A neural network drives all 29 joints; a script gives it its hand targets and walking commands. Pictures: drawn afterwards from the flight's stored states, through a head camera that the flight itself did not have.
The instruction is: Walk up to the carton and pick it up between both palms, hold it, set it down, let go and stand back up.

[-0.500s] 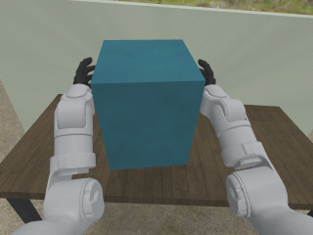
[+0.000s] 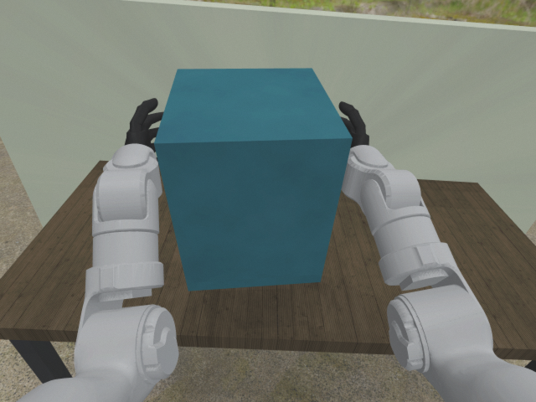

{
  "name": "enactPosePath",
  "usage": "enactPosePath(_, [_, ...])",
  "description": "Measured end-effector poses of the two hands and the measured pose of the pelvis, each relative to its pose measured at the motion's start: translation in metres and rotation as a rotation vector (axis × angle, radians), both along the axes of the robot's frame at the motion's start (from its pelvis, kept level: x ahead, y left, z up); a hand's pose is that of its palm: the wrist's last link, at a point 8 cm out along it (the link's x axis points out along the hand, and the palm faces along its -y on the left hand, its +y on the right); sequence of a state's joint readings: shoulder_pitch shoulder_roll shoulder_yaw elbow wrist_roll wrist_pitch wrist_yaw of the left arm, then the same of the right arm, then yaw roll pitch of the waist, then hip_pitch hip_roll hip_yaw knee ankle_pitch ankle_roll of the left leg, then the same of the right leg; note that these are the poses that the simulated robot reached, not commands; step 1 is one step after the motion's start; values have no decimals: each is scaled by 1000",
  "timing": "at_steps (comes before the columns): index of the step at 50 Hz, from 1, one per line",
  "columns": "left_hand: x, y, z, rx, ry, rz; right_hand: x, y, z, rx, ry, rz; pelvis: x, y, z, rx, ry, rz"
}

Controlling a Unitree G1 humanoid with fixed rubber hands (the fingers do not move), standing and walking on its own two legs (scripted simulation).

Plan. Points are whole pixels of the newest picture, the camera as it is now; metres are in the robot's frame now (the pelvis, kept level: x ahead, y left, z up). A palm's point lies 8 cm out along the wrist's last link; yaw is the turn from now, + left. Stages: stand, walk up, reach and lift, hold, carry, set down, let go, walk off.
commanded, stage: hold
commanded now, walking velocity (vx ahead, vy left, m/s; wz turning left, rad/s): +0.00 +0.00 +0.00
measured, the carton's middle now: (250, 178) +0.38 +0.01 +0.21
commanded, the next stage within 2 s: set down in 0.12 s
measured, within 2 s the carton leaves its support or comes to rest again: neither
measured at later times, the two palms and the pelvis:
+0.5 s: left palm (140, 140) +0.38 +0.16 +0.26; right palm (346, 149) +0.38 -0.13 +0.25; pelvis +0.00 +0.00 +0.00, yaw +1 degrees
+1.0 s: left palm (154, 170) +0.40 +0.15 +0.21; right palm (339, 181) +0.40 -0.14 +0.19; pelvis +0.01 +0.00 +0.00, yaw +1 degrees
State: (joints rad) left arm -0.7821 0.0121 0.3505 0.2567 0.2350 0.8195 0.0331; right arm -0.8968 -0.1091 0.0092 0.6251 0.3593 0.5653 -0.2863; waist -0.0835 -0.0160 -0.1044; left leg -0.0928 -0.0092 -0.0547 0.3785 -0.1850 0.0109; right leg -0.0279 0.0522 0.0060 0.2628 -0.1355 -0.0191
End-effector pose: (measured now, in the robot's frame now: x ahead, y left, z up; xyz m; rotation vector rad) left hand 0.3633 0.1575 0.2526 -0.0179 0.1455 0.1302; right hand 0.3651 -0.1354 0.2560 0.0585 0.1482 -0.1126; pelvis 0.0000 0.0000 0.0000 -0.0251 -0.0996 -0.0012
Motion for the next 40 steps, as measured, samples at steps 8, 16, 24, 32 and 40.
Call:
enactPosePath(8, [0, -1, 2, 3, -4, 0, 0, -1, 1, 12, -3, -2, 0, 0, 0, 0, 0, 2])
enactPosePath(16, [5, -1, 13, 1, -44, 8, 6, 0, 8, 29, -49, 2, -1, 0, 0, 4, -8, 8])
enactPosePath(24, [18, 3, 15, 28, -99, 0, 18, 3, 4, -1, -127, 1, 3, -4, 1, 14, -56, 17])
enactPosePath(32, [22, 6, -32, 42, -55, -2, 22, 7, -54, -23, -98, 4, 6, -7, 1, 11, -80, 33])
enactPosePath(40, [26, 1, -58, 40, -41, 3, 24, 3, -82, -30, -97, -5, 3, -4, 0, 3, -38, 38])
